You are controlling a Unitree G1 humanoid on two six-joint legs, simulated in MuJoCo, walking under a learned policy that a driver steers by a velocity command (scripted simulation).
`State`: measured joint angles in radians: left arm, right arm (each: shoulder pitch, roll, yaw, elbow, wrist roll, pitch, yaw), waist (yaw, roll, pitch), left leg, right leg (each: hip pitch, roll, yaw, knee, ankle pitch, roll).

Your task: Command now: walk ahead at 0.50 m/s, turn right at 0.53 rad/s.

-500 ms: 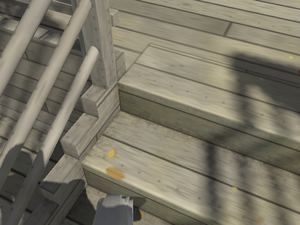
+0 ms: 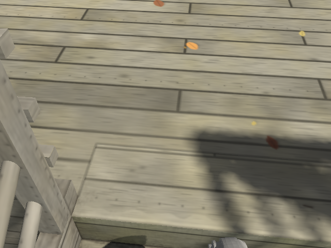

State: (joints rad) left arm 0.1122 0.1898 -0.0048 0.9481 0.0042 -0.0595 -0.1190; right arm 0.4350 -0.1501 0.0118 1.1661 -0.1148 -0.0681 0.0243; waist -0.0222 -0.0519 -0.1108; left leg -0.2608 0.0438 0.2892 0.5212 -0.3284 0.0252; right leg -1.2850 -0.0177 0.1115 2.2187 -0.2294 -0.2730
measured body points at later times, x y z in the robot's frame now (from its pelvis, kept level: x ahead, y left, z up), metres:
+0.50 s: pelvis +0.29 -0.06 +0.15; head +0.28 -0.06 +0.60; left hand +0.23 +0.17 -0.01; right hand +0.39 -0.32 +0.03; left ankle +0.36 +0.07 -0.30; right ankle +0.26 -0.13 -0.57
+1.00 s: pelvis +0.58 -0.09 +0.31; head +0.57 -0.09 +0.76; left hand +0.81 +0.07 +0.20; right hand +0.46 -0.27 +0.15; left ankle +0.59 +0.00 -0.40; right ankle +0.60 -0.26 -0.27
